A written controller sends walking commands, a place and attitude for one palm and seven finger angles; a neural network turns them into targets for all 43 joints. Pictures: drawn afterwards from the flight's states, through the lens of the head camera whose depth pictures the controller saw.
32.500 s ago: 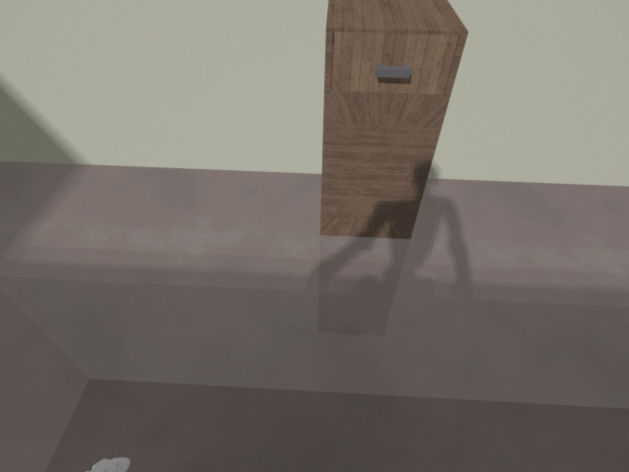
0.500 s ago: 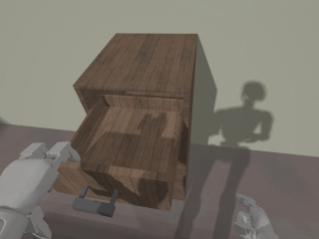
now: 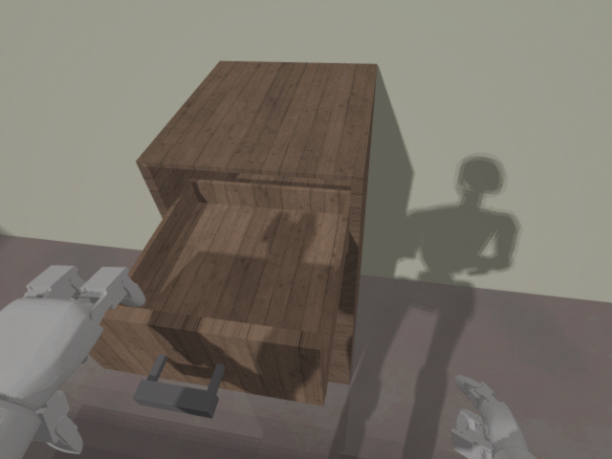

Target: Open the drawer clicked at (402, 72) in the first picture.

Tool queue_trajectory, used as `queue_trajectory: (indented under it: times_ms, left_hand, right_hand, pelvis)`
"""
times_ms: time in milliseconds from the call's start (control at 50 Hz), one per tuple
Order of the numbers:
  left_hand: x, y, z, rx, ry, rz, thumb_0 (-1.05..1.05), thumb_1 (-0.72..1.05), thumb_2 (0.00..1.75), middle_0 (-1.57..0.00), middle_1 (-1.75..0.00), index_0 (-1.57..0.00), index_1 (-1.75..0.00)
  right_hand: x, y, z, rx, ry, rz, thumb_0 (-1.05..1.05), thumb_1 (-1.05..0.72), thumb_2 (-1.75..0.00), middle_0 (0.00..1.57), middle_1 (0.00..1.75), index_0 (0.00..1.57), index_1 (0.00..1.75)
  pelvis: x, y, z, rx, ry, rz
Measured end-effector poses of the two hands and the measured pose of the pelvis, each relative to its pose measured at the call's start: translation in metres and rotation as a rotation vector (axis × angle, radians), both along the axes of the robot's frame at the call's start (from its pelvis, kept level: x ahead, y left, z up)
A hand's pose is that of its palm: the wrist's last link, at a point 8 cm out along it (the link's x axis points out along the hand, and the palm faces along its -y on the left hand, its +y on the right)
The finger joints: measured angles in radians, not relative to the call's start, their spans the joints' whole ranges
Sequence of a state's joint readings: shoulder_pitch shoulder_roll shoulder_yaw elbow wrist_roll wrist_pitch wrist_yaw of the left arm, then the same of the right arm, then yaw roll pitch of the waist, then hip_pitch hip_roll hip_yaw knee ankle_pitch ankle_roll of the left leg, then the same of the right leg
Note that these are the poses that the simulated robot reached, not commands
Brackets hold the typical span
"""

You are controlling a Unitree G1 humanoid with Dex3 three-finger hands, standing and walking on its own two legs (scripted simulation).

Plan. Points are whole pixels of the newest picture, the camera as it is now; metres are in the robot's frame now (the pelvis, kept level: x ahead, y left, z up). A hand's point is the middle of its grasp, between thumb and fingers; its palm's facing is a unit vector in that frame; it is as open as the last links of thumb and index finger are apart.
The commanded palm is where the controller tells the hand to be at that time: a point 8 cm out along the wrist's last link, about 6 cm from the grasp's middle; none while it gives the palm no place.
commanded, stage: draw the hand back to the body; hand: left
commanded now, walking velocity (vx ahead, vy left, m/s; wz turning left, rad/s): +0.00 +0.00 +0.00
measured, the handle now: (183, 382) +0.20 +0.21 +0.00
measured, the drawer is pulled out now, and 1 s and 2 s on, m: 0.30 0.30 0.30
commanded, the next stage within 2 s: step back with the hand held close in 1.02 s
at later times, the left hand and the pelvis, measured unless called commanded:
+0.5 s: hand (106, 322) +0.18 +0.22 +0.18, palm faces +0.39 -0.82 -0.41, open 11.4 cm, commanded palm +0.12 +0.27 +0.19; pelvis +0.00 -0.01 +0.00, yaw +1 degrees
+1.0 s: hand (111, 346) +0.16 +0.21 +0.17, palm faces +0.42 -0.81 -0.41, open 7.6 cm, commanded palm +0.11 +0.25 +0.19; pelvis -0.01 -0.03 +0.00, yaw +1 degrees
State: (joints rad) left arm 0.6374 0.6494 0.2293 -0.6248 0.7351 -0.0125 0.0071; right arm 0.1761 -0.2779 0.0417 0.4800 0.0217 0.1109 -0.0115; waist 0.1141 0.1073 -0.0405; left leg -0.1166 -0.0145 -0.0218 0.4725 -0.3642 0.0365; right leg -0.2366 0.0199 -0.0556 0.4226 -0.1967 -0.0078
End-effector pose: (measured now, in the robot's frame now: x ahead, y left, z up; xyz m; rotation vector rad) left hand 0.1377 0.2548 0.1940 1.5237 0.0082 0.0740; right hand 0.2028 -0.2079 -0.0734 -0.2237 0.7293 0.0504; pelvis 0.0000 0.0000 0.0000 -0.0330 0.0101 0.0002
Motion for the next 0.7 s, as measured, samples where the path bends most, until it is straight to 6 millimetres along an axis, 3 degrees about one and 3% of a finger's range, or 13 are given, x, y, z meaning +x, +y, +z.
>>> queue_trajectory:
  times_ms: [40, 120, 220, 300, 440, 700]
  left_hand:
    - [-0.001, 0.004, 0.002, 0.004, -0.009, 0.009, 0.0, -0.49, 0.3, -0.32, -1.2, -0.32, -1.2]
    - [-0.001, 0.014, -0.01, -0.629, -0.164, 0.084, -0.01, -0.47, 0.31, -0.31, -1.19, -0.32, -1.19]
    - [0.0, 0.009, -0.023, -0.991, -0.336, 0.115, -0.01, -0.38, 0.35, -0.3, -1.13, -0.31, -1.14]
    - [0.003, 0.002, -0.014, -1.053, -0.411, 0.057, -0.01, -0.28, 0.39, -0.3, -1.07, -0.3, -1.07]
    - [0.006, 0.006, 0.003, -1.001, -0.449, 0.015, -0.01, -0.06, 0.49, -0.28, -0.92, -0.28, -0.92]
    - [-0.011, 0.001, -0.01, -1.012, -0.403, 0.094, 0.0, 0.39, 0.68, -0.24, -0.63, -0.25, -0.63]
  right_hand:
    - [-0.001, 0.0, -0.001, 0.002, 0.004, -0.004, 0.01, -0.91, -0.9, 0.2, 0.3, 0.2, 0.3]
    - [-0.006, 0.0, 0.0, 0.031, -0.064, -0.08, 0.01, -0.91, -0.9, 0.2, 0.3, 0.21, 0.3]
    - [-0.02, 0.002, 0.002, 0.008, -0.089, -0.086, 0.01, -0.91, -0.9, 0.2, 0.3, 0.2, 0.3]
    - [-0.025, 0.001, 0.002, -0.002, -0.102, -0.072, 0.01, -0.91, -0.9, 0.2, 0.3, 0.2, 0.3]
    - [-0.024, -0.006, 0.001, 0.02, -0.12, -0.091, 0.01, -0.9, -0.9, 0.2, 0.3, 0.21, 0.3]
    - [-0.027, -0.022, 0.0, 0.016, -0.115, -0.105, 0.01, -0.91, -0.9, 0.2, 0.3, 0.21, 0.3]
  pelvis:
    - [0.0, 0.0, 0.0, -0.001, 0.0, -0.001]
    - [-0.001, 0.0, 0.0, 0.004, -0.028, 0.012]
    - [0.006, -0.005, 0.001, 0.007, -0.042, 0.023]
    - [0.008, -0.007, 0.001, 0.005, -0.057, 0.028]
    - [0.003, -0.011, 0.002, 0.008, -0.062, 0.019]
    - [-0.008, -0.02, 0.003, 0.017, -0.053, 0.022]
